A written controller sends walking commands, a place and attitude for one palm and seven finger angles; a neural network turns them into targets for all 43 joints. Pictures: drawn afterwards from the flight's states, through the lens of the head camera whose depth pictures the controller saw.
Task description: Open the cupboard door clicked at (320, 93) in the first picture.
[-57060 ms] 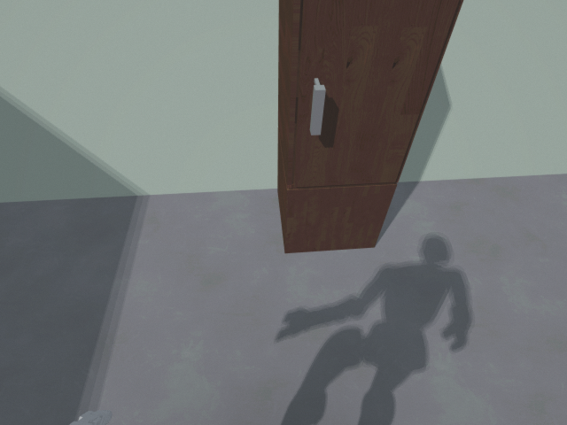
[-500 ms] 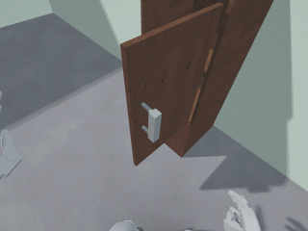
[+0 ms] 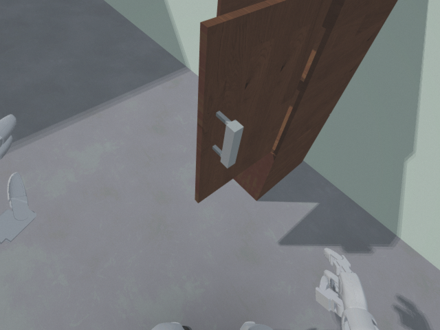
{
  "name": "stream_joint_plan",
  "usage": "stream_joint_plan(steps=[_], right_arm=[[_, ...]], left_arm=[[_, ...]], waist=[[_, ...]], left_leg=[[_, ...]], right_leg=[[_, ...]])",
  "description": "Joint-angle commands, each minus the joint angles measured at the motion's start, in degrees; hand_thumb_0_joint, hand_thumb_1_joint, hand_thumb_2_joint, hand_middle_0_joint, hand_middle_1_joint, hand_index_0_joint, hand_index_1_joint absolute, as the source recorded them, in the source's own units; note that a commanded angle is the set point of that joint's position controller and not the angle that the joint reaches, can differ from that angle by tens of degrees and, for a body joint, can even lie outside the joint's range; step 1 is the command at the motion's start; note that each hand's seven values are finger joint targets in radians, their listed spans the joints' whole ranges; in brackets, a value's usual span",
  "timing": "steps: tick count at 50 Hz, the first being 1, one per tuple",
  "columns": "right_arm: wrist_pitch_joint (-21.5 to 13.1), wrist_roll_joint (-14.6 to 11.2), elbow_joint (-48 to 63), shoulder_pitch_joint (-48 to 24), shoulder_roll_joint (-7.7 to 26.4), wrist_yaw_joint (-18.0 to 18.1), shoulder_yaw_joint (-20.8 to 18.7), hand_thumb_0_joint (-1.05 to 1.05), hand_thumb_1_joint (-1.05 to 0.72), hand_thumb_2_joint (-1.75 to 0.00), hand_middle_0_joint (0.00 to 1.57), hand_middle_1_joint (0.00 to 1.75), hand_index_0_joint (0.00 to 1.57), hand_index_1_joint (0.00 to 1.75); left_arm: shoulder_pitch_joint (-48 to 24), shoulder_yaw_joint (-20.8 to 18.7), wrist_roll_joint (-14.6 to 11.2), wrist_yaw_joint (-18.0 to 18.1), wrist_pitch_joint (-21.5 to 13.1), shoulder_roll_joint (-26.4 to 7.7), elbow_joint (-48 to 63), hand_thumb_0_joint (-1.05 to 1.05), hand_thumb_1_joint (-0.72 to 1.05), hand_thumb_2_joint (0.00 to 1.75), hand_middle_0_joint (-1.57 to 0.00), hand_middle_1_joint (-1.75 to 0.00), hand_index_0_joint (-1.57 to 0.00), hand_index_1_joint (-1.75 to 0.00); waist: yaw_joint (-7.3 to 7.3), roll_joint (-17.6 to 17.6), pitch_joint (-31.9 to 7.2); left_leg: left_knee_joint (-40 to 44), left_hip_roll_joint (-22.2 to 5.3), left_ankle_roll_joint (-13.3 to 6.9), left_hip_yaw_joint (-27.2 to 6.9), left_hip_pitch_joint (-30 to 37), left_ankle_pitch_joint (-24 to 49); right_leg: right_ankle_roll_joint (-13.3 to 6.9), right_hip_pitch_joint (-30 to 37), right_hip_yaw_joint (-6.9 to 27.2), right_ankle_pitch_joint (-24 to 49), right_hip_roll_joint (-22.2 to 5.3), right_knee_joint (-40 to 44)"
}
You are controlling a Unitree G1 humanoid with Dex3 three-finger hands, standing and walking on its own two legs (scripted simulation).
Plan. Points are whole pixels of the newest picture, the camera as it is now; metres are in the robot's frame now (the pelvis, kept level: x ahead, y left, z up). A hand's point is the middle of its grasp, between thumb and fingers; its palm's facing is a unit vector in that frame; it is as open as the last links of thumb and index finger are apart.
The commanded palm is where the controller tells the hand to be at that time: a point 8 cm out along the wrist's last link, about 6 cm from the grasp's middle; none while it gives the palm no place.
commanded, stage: stop stepping back and stand still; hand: left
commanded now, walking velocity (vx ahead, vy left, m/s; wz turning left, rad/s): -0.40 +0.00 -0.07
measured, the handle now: (224, 139) +0.51 +0.03 -0.01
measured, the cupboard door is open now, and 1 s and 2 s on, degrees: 88 88 88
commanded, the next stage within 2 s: let the arm hang, fingers relaxed in 0.84 s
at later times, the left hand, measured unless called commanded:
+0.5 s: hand (4, 329) +0.11 +0.22 +0.17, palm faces +0.38 -0.81 -0.45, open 7.4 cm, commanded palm +0.06 +0.26 +0.18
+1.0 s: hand out of the picture +0.08 +0.25 +0.10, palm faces +0.28 -0.83 -0.48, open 7.4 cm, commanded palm none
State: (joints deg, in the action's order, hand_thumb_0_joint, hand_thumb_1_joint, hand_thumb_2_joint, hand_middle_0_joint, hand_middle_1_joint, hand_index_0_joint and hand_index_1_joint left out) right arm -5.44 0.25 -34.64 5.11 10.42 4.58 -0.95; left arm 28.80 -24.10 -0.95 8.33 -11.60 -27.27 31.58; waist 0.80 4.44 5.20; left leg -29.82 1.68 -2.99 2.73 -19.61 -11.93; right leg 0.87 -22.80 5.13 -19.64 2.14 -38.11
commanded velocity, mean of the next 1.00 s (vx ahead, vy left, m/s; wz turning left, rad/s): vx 0.09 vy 0.03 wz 0.00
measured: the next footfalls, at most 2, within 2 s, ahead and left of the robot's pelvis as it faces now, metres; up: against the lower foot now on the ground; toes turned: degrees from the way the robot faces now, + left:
right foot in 0.30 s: -0.15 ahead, -0.12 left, +0.00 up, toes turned -6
left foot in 0.52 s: -0.04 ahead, +0.09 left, +0.00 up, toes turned +1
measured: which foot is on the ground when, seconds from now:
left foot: down 0.00-0.30, up 0.32-0.50, down 0.52-1.00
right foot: up 0.00-0.28, down 0.30-1.00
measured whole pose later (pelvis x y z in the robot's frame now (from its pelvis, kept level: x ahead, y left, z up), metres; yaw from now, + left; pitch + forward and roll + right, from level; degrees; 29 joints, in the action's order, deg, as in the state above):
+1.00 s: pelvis -0.14 -0.01 +0.00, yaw -3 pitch +0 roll +0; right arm -7.3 0.2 -41.0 10.6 13.6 1.2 0.8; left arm 23.4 -16.4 0.3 5.0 -9.4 -22.4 8.6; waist 1.2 -1.8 -1.4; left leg -29.1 -0.8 -1.9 4.4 -19.8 -9.9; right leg -0.8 -10.4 -3.1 -19.1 0.3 -29.2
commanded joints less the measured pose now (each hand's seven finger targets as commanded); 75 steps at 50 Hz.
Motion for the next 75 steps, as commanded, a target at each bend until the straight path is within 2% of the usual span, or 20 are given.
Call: stream_joint_plan(steps=[1, 6, 8, 11, 13, 15, 16, 20, 23, 27, 30, 37, 42, 46, 47, 48, 51, 54, 61, 75], right_arm=[[-5.55, 0.81, 6.89, 2.40, 8.03, -1.17, -3.44, 0.00, -0.90, -0.90, 0.20, 0.30, 0.20, 0.30], [-4.97, 0.23, 6.83, 0.98, 8.43, -1.98, -3.01, 0.00, -0.90, -0.90, 0.20, 0.30, 0.20, 0.30], [-4.78, -0.01, 7.87, 1.20, 8.21, -1.45, -2.10, 0.00, -0.90, -0.90, 0.20, 0.30, 0.20, 0.30], [-4.21, 0.60, 8.64, 0.93, 8.33, -0.59, -1.40, 0.00, -0.90, -0.90, 0.20, 0.30, 0.20, 0.30], [-3.30, 0.45, 9.14, 1.07, 6.91, -0.45, -0.99, 0.00, -0.90, -0.90, 0.20, 0.30, 0.20, 0.30], [-2.49, 1.06, 7.20, 1.30, 7.16, -0.67, -0.36, 0.00, -0.90, -0.90, 0.20, 0.30, 0.20, 0.30], [-2.90, 0.91, 6.01, 2.82, 7.55, -0.83, -0.39, 0.00, -0.90, -0.90, 0.20, 0.30, 0.20, 0.30], [-3.86, -0.50, 4.75, 2.47, 7.58, 0.31, -0.79, 0.00, -0.90, -0.90, 0.20, 0.30, 0.20, 0.30], [-4.83, -0.30, 4.37, 2.75, 8.02, 1.26, -1.08, 0.00, -0.90, -0.90, 0.20, 0.30, 0.20, 0.30], [-5.11, -0.93, 5.97, 4.06, 10.22, 1.06, -2.57, 0.00, -0.90, -0.90, 0.20, 0.30, 0.20, 0.30], [-5.43, -0.14, 5.84, 4.29, 8.83, 0.18, -1.38, 0.00, -0.90, -0.90, 0.20, 0.30, 0.20, 0.30], [-4.45, -0.56, 6.13, 4.57, 7.74, -0.65, -1.71, 0.00, -0.90, -0.90, 0.20, 0.30, 0.20, 0.30], [-4.22, -0.08, 6.49, 2.73, 8.19, 0.47, -1.12, 0.00, -0.90, -0.90, 0.20, 0.30, 0.20, 0.30], [-4.68, 0.04, 6.82, 2.59, 8.32, 0.90, -0.73, 0.00, -0.90, -0.90, 0.20, 0.30, 0.20, 0.30], [-7.86, -0.47, -7.36, 0.26, 15.91, -4.45, -3.11, 0.00, -0.90, -0.90, 0.20, 0.30, 0.20, 0.30], [-1.55, -0.52, -7.21, 3.81, 17.04, -4.87, -3.36, 0.00, -0.90, -0.90, 0.20, 0.30, 0.20, 0.30], [1.91, 0.84, -6.63, 1.54, 14.08, -4.40, -1.36, 0.00, -0.90, -0.90, 0.20, 0.30, 0.20, 0.30], [3.50, 1.04, -9.71, 1.67, 13.82, -4.59, -1.49, 0.00, -0.90, -0.90, 0.20, 0.30, 0.20, 0.30], [5.65, 1.21, -18.95, 3.66, 10.09, -3.86, 0.03, 0.00, -0.90, -0.90, 0.20, 0.30, 0.20, 0.30], [6.17, 0.76, -27.56, 11.64, 9.44, -2.61, -1.51, 0.00, -0.90, -0.90, 0.20, 0.30, 0.20, 0.30]], left_arm=[[2.29, -9.14, -2.15, 1.30, -4.54, -8.29, 17.90, 0.00, 0.90, 0.90, -0.20, -0.30, -0.20, -0.30], [4.20, -6.93, -2.59, 1.18, -0.88, -5.31, 12.80, 0.00, 0.90, 0.90, -0.20, -0.30, -0.20, -0.30], [5.43, -6.70, -2.82, 1.70, 0.08, -5.44, 11.67, 0.00, 0.90, 0.90, -0.20, -0.30, -0.20, -0.30], [4.45, -7.23, -2.74, 2.44, 0.59, -6.80, 12.02, 0.00, 0.90, 0.90, -0.20, -0.30, -0.20, -0.30], [4.97, -7.90, -2.47, 2.00, 0.16, -8.92, 14.15, 0.00, 0.90, 0.90, -0.20, -0.30, -0.20, -0.30], [2.73, -11.42, -2.69, 2.45, -1.05, -13.75, 15.82, 0.00, 0.90, 0.90, -0.20, -0.30, -0.20, -0.30], [1.89, -11.12, -2.42, 2.59, -1.01, -12.64, 11.70, 0.00, 0.90, 0.90, -0.20, -0.30, -0.20, -0.30], [-1.08, -6.32, -1.27, 2.21, -1.78, -7.04, 3.60, 0.00, 0.90, 0.90, -0.20, -0.30, -0.20, -0.30], [-3.93, -5.46, -0.75, 2.29, -2.38, -6.98, 1.15, 0.00, 0.90, 0.90, -0.20, -0.30, -0.20, -0.30], [-2.97, -6.67, -0.91, 1.93, -3.87, -8.06, 5.41, 0.00, 0.90, 0.90, -0.20, -0.30, -0.20, -0.30], [0.37, -7.48, -0.76, 1.76, -4.80, -8.28, 9.49, 0.00, 0.90, 0.90, -0.20, -0.30, -0.20, -0.30], [5.42, -9.30, -2.06, 1.71, -4.54, -7.45, 4.08, 0.00, 0.90, 0.90, -0.20, -0.30, -0.20, -0.30], [-0.20, -5.98, -1.48, 0.96, -3.76, -5.99, 3.37, 0.00, 0.90, 0.90, -0.20, -0.30, -0.20, -0.30], [-3.94, -4.19, -0.93, 0.88, -3.17, -5.30, 3.89, 0.00, 0.90, 0.90, -0.20, -0.30, -0.20, -0.30], [-5.09, 19.38, 2.24, -5.90, 3.81, 5.64, -39.44, 0.00, 0.90, 0.90, -0.20, -0.30, -0.20, -0.30], [-5.13, 16.66, 2.45, -7.68, 9.90, 5.50, -41.57, 0.00, 0.90, 0.90, -0.20, -0.30, -0.20, -0.30], [-6.28, 18.01, 2.91, -8.33, 11.28, 6.08, -50.42, 0.00, 0.90, 0.90, -0.20, -0.30, -0.20, -0.30], [-12.60, 19.10, 2.98, -8.19, 10.69, 3.05, -61.51, 0.00, 0.90, 0.90, -0.20, -0.30, -0.20, -0.30], [-11.89, 22.32, 1.84, -7.31, 11.77, 6.23, -83.43, 0.00, 0.90, 0.90, -0.20, -0.30, -0.20, -0.30], [-6.39, 22.47, 1.66, -6.88, 11.44, 8.66, -96.46, 0.00, 0.90, 0.90, -0.20, -0.30, -0.20, -0.30]], waist=[[-0.38, -17.07, -18.41], [-1.33, -15.00, -13.69], [-1.50, -16.02, -11.84], [-1.11, -19.02, -11.04], [-1.55, -12.19, -11.85], [-0.77, 3.49, -11.08], [-0.65, 5.10, -11.16], [-1.47, 0.95, -5.62], [-1.08, 1.46, -4.78], [-1.18, -6.67, -9.69], [-1.08, -14.54, -10.44], [-1.92, -0.80, -8.82], [-1.54, -7.69, -7.64], [-1.27, -7.42, -7.55], [-3.60, -9.30, -4.36], [-1.79, -11.04, -7.35], [0.10, -1.47, -8.49], [-1.34, 6.74, -8.37], [-0.93, -13.76, -4.64], [-1.36, -6.31, -1.01]], left_leg=[[8.57, -22.04, -4.98, -11.47, 14.22, 47.37], [14.90, -19.37, -4.82, -8.11, 7.77, 15.61], [21.96, -16.71, -3.20, -9.03, 2.97, -12.37], [24.88, -11.71, 1.35, -5.46, -3.47, -25.42], [10.44, -4.34, 3.87, 0.89, 0.92, -16.32], [-17.42, -2.93, 4.12, -2.00, 1.10, -4.73], [-23.68, -3.28, 4.71, -3.00, -5.97, -5.28], [-12.08, -4.10, 3.00, -0.14, -6.66, -4.74], [-0.03, -2.42, 1.24, 3.36, 2.90, -2.33], [2.10, -8.43, -1.84, -3.89, 13.81, 16.59], [5.72, -12.62, -3.27, -10.21, 9.89, 21.24], [-4.22, -3.62, 2.72, -0.39, 2.49, 0.61], [4.67, -7.21, 1.45, -2.91, 11.80, 10.59], [8.73, -8.29, 0.96, -4.70, 10.71, 4.15], [1.70, -10.67, 0.49, -7.26, 6.89, 16.59], [4.28, -11.87, -1.05, -7.93, 3.98, 17.36], [5.91, -11.73, -2.58, -10.70, -2.00, 4.85], [1.43, -7.07, -0.10, -7.17, 4.07, 4.07], [10.80, -8.22, 0.73, -8.80, 5.01, -1.68], [13.35, -8.79, 0.22, -9.49, 7.21, -7.96]], right_leg=[[0.08, -0.59, -0.74, -10.14, 0.92, -21.09], [1.04, 1.78, -4.66, -7.27, 0.76, -18.27], [0.36, 6.75, -8.17, -8.89, 1.19, -10.21], [-1.92, 20.22, -13.48, -10.93, 3.53, 8.71], [-4.09, 18.34, -8.43, -4.07, -2.26, 24.74], [-11.99, 2.82, 13.07, -2.85, -21.63, 31.89], [-13.35, 4.85, 14.42, -5.33, -23.25, 31.31], [-8.14, 11.74, 2.39, 15.71, -15.39, 21.10], [-5.98, 9.83, 1.80, 14.25, -13.56, 18.46], [-0.10, 8.55, -2.06, 26.26, -6.62, 6.95], [-0.15, 8.70, -7.20, 4.52, -2.52, 4.27], [-5.55, 11.80, 6.83, 21.73, -12.91, 20.21], [-1.30, 7.16, -1.22, 16.12, -5.97, 17.80], [-0.60, 8.77, -3.20, 9.23, -3.68, 18.45], [-1.76, 0.81, -7.77, 10.22, -5.35, 8.32], [-1.82, 5.27, -5.03, 6.84, -6.35, 7.97], [-2.70, 10.33, -5.14, 2.56, -5.24, 8.02], [-5.12, 6.80, -0.82, 4.11, -9.81, 15.84], [-3.74, 10.26, -3.03, 2.02, -7.12, 16.90], [-4.77, 8.18, -4.25, -1.47, -7.15, 20.10]])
